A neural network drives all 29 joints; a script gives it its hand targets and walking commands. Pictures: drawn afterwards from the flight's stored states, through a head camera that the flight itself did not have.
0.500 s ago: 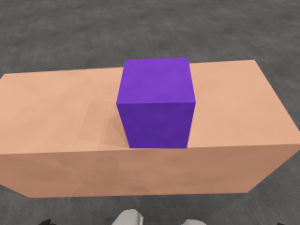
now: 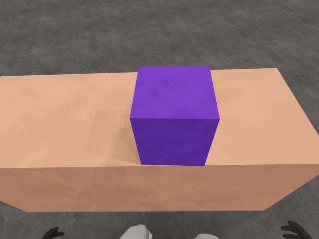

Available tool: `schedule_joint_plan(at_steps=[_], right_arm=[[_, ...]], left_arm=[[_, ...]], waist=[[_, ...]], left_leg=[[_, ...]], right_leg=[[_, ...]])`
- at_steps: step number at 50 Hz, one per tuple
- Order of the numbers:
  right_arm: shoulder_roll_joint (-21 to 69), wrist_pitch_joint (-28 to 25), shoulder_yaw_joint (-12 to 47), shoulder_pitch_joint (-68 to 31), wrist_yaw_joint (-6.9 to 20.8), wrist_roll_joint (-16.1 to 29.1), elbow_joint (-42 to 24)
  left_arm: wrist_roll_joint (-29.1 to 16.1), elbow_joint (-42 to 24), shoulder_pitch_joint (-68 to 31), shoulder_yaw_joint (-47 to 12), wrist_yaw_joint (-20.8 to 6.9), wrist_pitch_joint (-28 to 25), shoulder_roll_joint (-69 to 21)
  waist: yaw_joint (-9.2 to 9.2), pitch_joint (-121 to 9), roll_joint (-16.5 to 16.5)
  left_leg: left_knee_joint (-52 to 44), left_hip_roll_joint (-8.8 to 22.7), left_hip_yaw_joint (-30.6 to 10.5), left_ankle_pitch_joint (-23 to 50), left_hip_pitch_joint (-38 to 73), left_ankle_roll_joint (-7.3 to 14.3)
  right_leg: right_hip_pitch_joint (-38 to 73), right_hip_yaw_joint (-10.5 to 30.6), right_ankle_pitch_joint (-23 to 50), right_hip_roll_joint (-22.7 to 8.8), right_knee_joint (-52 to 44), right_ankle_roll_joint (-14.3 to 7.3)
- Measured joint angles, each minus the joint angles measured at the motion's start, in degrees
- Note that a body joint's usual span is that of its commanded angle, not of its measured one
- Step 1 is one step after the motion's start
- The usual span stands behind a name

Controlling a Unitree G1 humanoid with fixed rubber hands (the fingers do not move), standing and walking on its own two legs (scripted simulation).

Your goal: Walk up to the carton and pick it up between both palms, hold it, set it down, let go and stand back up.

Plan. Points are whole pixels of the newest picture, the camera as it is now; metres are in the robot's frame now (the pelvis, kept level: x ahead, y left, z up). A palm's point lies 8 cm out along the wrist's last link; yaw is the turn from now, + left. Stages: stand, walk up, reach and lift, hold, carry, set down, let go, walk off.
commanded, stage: walk up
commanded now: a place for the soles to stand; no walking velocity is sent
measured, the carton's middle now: (173, 118) +0.45 +0.00 -0.01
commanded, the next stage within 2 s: reach and lift in 1.86 s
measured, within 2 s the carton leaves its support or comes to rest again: neither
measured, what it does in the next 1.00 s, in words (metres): stands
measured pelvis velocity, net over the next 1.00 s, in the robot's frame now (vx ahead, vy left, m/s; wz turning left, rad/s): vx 0.04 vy -0.01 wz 0.01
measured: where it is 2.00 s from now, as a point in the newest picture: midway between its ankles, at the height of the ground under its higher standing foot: outside the picture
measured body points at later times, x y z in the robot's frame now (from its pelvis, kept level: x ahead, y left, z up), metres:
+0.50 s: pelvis +0.01 -0.01 +0.00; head +0.03 -0.01 +0.45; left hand +0.10 +0.33 -0.09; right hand +0.12 -0.33 -0.11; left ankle +0.06 +0.14 -0.70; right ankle +0.01 -0.11 -0.71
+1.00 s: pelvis +0.04 -0.01 +0.00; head +0.06 -0.02 +0.45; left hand +0.12 +0.33 -0.08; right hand +0.15 -0.32 -0.11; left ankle +0.08 +0.14 -0.69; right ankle +0.04 -0.11 -0.71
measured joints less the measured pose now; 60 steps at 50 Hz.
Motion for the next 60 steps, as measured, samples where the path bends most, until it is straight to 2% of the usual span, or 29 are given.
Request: schedule_joint_plan(at_steps=[2, 16, 21, 29, 31, 33, 37, 39, 41, 43, 48, 51, 54, 58, 60], right_arm=[[0.0, -0.1, 0.0, -0.2, 0.0, 0.0, 0.3], [0.5, -0.2, 0.0, -1.8, 0.4, 0.0, 1.9], [0.5, -0.2, 0.0, -0.5, 0.6, 0.0, 1.9], [0.5, 0.2, 0.0, -0.3, 0.4, 0.0, 1.9], [0.5, -0.3, 0.0, -0.3, 0.4, 0.0, 1.8], [0.6, -1.0, 0.0, -0.2, 0.2, 0.0, 1.9], [0.8, -1.3, 0.0, 1.7, 0.0, 0.0, 1.9], [0.8, -1.1, 0.0, 2.4, -0.1, 0.0, 1.9], [0.8, -0.6, 0.0, 2.5, 0.0, 0.0, 1.9], [0.8, 0.0, 0.0, 2.2, 0.2, 0.0, 1.9], [0.7, 0.4, 0.0, 1.1, -0.1, 0.0, 1.9], [0.7, 0.2, 0.0, -0.1, -0.1, 0.0, 1.8], [0.8, -0.7, 0.0, -0.4, -0.3, 0.0, 1.8], [0.9, -1.2, 0.0, 0.6, -0.4, 0.0, 1.9], [0.9, -1.2, 0.0, 1.0, -0.4, 0.0, 1.9]], left_arm=[[0.0, 0.0, -0.1, 0.0, 0.0, 0.0, 0.0], [0.0, 0.0, -1.1, 0.0, 0.0, 0.3, 0.5], [0.0, 0.0, -1.1, 0.0, 0.0, 0.7, 0.8], [0.0, 0.1, -0.6, 0.0, 0.0, -0.1, 0.7], [0.0, 0.1, -0.6, 0.0, 0.0, -0.1, 0.5], [0.0, 0.2, -0.8, 0.0, 0.0, 0.3, 0.5], [0.0, 0.1, -1.6, 0.0, 0.0, 1.5, 0.7], [0.0, 0.1, -1.7, 0.0, 0.0, 1.5, 1.1], [0.0, 0.1, -1.7, 0.0, 0.0, 1.3, 1.6], [0.0, 0.3, -1.2, 0.0, 0.0, 0.7, 1.5], [0.0, 0.3, -0.6, 0.0, 0.0, -0.2, 0.3], [0.0, 0.3, -0.6, 0.0, 0.0, -0.1, -0.2], [0.0, 0.3, -0.8, 0.0, 0.0, 0.4, -0.2], [0.0, 0.3, -1.6, 0.0, 0.0, 1.4, -0.1], [0.0, 0.3, -1.9, 0.0, 0.0, 1.4, 0.2]], waist=[[0.0, 0.0, 0.8], [0.0, -0.1, 0.5], [-0.01, -0.3, 0.5], [0.0, -0.3, 0.2], [-0.02, -0.4, 0.8], [-0.01, -0.2, 1.1], [-0.02, -0.1, 0.9], [0.0, -0.1, 0.5], [0.03, -0.1, -0.1], [0.03, -0.1, -0.3], [0.01, -0.3, 0.5], [-0.01, -0.3, 1.4], [-0.01, -0.2, 1.5], [0.0, -0.1, 0.9], [0.02, -0.2, 0.3]], left_leg=[[-0.6, 0.3, 0.0, 4.4, 0.0, 0.0], [-0.6, -0.2, 0.1, 3.3, 0.0, -0.4], [-0.6, 0.7, -0.2, 2.8, 0.1, 0.1], [2.5, 0.2, -0.2, -5.0, -1.9, 0.1], [0.5, 0.2, -0.2, -1.8, -1.2, 0.4], [-1.0, 0.1, -0.1, 5.6, -0.5, 0.4], [-0.8, 0.4, -0.3, 2.2, 1.9, 0.2], [-0.8, 0.5, -0.3, 1.7, 2.5, 0.2], [-0.8, 0.5, -0.2, 1.6, 2.3, 0.1], [0.7, 0.5, -0.3, -1.1, 2.0, 0.2], [3.9, 0.2, -0.3, -3.8, -0.4, 0.2], [3.4, 0.2, -0.3, -3.6, -0.3, 0.2], [-1.0, 0.1, -0.2, 3.2, 1.4, 0.3], [-1.0, 0.3, -0.1, 1.9, 2.7, 0.2], [-1.0, 0.3, -0.1, 1.8, 2.7, 0.2]], right_leg=[[0.0, 0.0, -0.1, 0.2, 0.0, 0.4], [0.1, 0.0, -0.1, -0.3, -0.2, 0.7], [0.1, 0.0, -0.8, 0.9, -0.2, -1.2], [0.3, -0.1, -1.0, -0.1, -0.6, -0.3], [0.4, -0.3, -1.3, 0.0, -0.5, 0.1], [0.4, -0.2, -1.7, -0.1, 0.6, 0.5], [0.4, 0.4, -7.2, 1.0, 4.9, -1.0], [0.4, 0.5, -7.7, 1.2, 4.7, -1.7], [0.7, 0.5, -6.4, 1.2, 1.0, -2.1], [0.8, 0.4, -0.4, 1.2, -0.3, -1.8], [0.8, 0.3, -0.2, 0.8, -0.9, -0.9], [0.8, 0.2, -0.3, 0.9, -0.9, -0.6], [0.9, 0.3, -0.6, 0.9, -0.2, 0.0], [0.8, 0.3, -5.7, 1.2, 1.3, -0.6], [0.9, 0.3, -5.9, 1.1, 0.5, -1.4]])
